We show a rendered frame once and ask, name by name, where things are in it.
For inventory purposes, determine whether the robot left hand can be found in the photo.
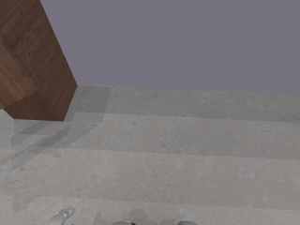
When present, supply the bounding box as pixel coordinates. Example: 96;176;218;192
48;207;75;225

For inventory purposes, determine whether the cupboard door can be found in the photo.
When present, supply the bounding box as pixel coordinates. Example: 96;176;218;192
0;42;36;110

